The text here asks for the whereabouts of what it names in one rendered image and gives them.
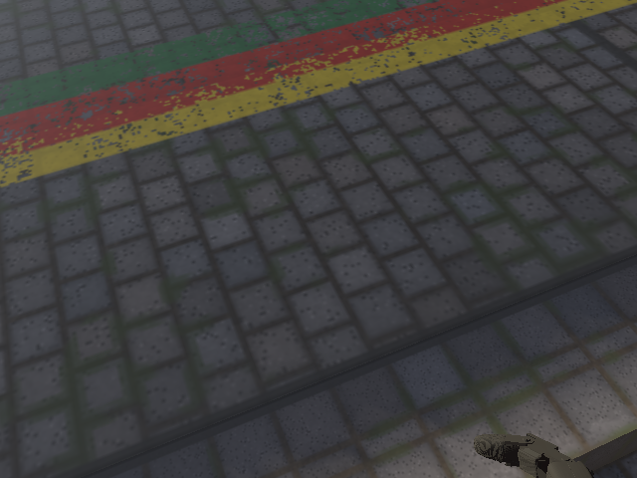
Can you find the right robot hand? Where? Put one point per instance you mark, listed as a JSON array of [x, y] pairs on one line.
[[538, 457]]

